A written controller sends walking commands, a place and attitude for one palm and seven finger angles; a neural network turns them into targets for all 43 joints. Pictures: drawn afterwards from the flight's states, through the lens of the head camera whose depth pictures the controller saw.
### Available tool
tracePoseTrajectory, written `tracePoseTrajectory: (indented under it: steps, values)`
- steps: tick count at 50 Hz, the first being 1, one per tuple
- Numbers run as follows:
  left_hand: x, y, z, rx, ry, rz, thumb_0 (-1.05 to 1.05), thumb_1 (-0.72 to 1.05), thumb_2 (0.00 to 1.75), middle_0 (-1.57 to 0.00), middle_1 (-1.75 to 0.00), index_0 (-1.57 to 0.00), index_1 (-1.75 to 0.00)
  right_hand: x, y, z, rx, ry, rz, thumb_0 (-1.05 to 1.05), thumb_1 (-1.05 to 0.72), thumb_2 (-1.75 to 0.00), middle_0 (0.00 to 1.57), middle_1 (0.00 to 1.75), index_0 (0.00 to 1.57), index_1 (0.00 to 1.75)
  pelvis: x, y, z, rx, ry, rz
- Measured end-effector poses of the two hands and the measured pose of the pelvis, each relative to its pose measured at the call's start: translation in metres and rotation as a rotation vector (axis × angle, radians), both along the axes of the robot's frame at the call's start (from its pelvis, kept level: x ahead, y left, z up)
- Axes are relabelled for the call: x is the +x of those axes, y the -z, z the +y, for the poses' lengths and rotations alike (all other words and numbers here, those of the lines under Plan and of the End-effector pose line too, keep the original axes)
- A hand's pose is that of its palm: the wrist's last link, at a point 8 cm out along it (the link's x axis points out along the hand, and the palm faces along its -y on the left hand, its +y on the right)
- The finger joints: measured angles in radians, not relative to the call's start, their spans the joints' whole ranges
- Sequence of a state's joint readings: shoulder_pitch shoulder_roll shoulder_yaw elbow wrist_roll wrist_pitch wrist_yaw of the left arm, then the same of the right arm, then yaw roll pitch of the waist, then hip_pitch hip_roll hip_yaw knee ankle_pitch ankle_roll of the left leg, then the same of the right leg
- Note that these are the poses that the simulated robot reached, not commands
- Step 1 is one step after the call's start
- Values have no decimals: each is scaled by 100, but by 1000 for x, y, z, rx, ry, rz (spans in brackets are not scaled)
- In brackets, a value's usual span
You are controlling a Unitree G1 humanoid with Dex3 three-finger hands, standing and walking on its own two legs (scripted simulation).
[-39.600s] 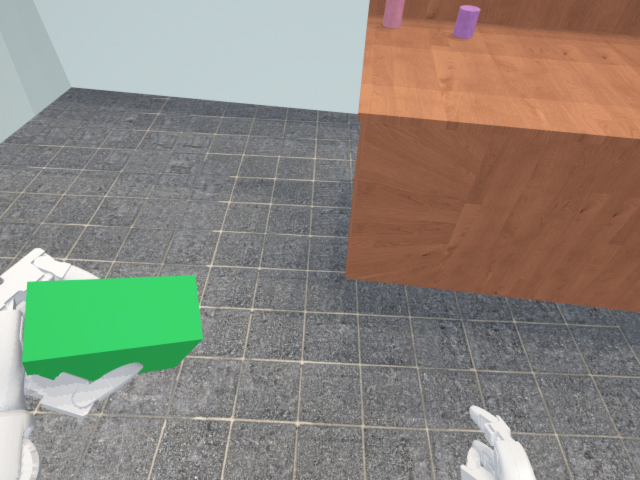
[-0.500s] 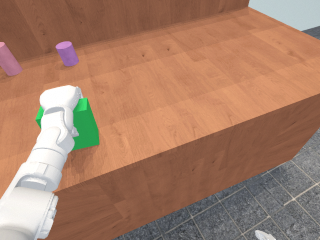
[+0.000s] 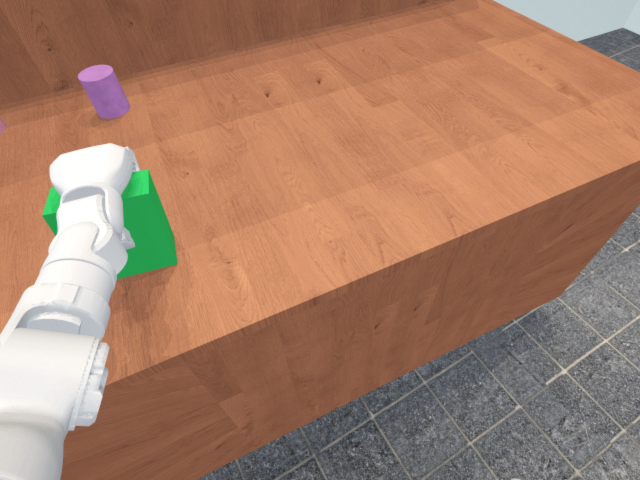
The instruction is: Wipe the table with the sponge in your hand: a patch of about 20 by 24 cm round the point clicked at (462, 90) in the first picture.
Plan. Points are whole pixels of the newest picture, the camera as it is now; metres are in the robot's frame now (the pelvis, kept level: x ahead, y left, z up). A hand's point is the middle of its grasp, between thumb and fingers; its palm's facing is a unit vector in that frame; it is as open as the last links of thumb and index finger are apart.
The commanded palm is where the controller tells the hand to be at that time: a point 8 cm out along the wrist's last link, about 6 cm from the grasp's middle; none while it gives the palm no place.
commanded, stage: wipe forward along the third lane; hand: left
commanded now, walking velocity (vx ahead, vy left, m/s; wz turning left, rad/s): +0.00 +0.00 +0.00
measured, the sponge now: (124, 240) +0.43 +0.29 +0.05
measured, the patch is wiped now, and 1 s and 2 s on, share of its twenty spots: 0.85 0.85 0.85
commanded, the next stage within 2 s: wipe back along the third lane in 0.42 s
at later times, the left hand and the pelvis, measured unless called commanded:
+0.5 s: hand (103, 178) +0.49 +0.32 +0.11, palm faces -0.12 -0.02 -0.99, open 10.3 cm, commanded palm +0.49 +0.32 +0.15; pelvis +0.02 +0.02 +0.00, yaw -1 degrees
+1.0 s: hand (101, 183) +0.48 +0.32 +0.11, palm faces -0.05 -0.02 -1.00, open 10.3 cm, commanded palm +0.45 +0.30 +0.15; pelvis +0.05 +0.03 +0.00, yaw +0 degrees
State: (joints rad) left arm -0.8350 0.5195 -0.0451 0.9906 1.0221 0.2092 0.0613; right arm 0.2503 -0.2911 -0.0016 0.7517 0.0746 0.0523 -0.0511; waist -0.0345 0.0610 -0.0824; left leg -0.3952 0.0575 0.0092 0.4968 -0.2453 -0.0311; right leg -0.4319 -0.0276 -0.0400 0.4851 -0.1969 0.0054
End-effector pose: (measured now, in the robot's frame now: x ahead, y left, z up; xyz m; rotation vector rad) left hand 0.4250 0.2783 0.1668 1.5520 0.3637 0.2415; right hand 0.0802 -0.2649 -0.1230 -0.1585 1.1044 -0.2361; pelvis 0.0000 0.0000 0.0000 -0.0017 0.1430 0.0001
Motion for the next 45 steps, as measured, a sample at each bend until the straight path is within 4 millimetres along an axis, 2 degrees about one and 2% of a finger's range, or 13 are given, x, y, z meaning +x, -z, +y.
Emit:
tracePoseTrajectory:
  steps: [8, 21, 31, 38, 45]
  values:
    - [18, -3, 11, 9, -25, 8, 1, -55, 106, -73, -131, -75, -132, -10, -1, 4, -15, 13, 32, 1, -91, -90, 20, 30, 21, 30, 1, 1, 6, -3, 1, 26]
    - [47, -1, 27, -2, -30, 41, 1, -56, 106, -73, -131, -75, -132, -39, 0, 7, -39, 63, 143, 1, -91, -90, 20, 30, 21, 30, 13, 2, 15, -12, 12, 68]
    - [63, -2, 36, 9, -37, 46, 2, -56, 106, -74, -131, -75, -132, -46, 0, 13, -37, 79, 193, 0, -91, -90, 20, 30, 21, 30, 21, 2, 20, -16, 14, 91]
    - [56, 1, 35, 20, -15, 14, 1, -54, 106, -71, -134, -73, -135, -30, 2, 18, -19, 72, 182, 1, -91, -90, 20, 30, 21, 30, 31, 0, 23, -19, 18, 79]
    - [48, 2, 36, -4, -31, -18, 0, -52, 106, -68, -137, -70, -139, 16, 0, 26, 0, 23, 104, 1, -91, -90, 20, 30, 21, 30, 40, -1, 25, -18, 5, 51]
